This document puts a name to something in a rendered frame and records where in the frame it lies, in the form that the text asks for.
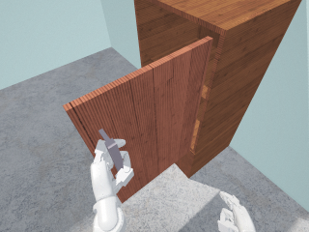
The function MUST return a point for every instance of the cupboard door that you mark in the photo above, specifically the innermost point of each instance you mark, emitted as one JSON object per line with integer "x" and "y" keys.
{"x": 154, "y": 109}

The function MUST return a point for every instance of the robot right hand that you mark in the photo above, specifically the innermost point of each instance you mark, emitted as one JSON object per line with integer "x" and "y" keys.
{"x": 236, "y": 221}

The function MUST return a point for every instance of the handle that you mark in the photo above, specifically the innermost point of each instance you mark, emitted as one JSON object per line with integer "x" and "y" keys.
{"x": 113, "y": 150}

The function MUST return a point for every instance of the robot left hand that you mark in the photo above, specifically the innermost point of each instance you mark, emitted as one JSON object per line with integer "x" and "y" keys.
{"x": 101, "y": 174}

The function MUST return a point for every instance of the left robot forearm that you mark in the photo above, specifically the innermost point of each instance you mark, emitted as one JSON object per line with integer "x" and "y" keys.
{"x": 109, "y": 216}

